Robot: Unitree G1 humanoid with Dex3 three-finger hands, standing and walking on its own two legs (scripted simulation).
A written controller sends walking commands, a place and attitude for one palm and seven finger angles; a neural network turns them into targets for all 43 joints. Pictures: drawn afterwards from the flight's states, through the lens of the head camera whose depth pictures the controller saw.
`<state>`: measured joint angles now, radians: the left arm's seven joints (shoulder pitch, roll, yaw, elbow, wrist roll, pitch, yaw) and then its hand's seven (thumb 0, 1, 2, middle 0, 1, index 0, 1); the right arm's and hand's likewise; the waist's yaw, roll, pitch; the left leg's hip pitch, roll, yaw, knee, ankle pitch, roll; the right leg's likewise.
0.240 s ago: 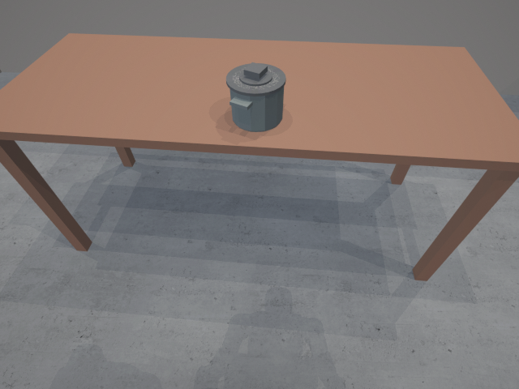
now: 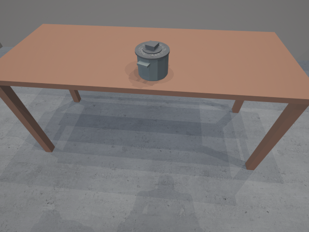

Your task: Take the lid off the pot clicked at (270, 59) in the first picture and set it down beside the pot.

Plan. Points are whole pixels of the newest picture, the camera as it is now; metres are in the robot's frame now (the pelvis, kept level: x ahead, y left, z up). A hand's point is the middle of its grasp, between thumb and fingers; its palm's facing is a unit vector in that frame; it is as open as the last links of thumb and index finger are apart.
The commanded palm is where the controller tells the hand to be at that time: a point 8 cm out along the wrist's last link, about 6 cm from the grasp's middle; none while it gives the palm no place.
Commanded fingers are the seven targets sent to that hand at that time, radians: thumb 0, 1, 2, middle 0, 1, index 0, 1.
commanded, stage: look at it before walking up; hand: left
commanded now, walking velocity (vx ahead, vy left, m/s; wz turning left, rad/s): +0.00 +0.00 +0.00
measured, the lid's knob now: (152, 45) +0.84 +0.06 +0.07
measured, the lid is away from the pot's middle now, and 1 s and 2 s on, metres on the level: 0.00 0.00 0.00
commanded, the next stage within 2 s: take the last steps up to it in 0.40 s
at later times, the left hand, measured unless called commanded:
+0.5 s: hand out of the picture -0.01 +0.17 -0.17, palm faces +0.04 -0.98 -0.21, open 7.3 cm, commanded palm none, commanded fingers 0.00 0.90 0.90 -0.20 -0.30 -0.20 -0.30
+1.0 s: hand out of the picture +0.11 +0.16 -0.17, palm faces +0.04 -0.97 -0.23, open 7.3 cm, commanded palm none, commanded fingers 0.00 0.90 0.90 -0.20 -0.30 -0.20 -0.30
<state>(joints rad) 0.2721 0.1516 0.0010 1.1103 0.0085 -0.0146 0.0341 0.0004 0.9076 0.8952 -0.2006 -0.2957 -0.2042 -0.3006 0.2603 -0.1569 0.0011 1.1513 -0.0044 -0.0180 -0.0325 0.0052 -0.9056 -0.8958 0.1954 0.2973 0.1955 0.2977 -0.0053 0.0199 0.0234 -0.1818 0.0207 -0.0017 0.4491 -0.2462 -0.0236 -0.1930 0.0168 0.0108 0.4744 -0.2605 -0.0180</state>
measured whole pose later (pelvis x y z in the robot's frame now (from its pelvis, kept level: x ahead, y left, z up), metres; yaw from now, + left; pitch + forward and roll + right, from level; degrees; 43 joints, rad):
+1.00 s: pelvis +0.08 -0.03 -0.02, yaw -2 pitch +0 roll +1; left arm 0.31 0.15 0.06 1.01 0.01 -0.08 0.00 0.00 0.91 0.90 -0.20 -0.30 -0.20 -0.30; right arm 0.41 -0.15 -0.03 1.15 -0.02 -0.03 -0.02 0.01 -0.90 -0.90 0.20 0.30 0.20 0.30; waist 0.00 0.03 0.04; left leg -0.32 0.05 0.02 0.97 -0.48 0.03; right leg -0.31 -0.02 -0.10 0.65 -0.34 -0.05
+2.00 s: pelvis +0.33 -0.02 -0.01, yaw -4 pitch -1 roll +0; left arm 0.20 0.21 0.06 0.99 0.01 0.04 0.05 0.00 0.91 0.90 -0.20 -0.30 -0.21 -0.30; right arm 0.19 -0.16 -0.03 0.99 -0.01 0.02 -0.03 0.01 -0.91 -0.90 0.19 0.30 0.19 0.30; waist 0.01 -0.04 0.10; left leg -0.31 -0.01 0.06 0.59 -0.24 0.05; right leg -0.35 -0.03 0.00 0.80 -0.49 0.01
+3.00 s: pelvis +0.32 -0.04 +0.00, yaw -3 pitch -1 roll +0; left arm 0.34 0.11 0.01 1.15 0.01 -0.02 0.04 0.00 0.91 0.90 -0.20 -0.30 -0.20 -0.30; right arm 0.29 -0.11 0.00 1.17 -0.01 0.00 -0.04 0.02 -0.92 -0.90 0.20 0.30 0.20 0.30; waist -0.01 0.01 0.01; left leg -0.26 0.01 0.02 0.44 -0.16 0.01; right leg -0.09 0.02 -0.01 0.42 -0.31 -0.02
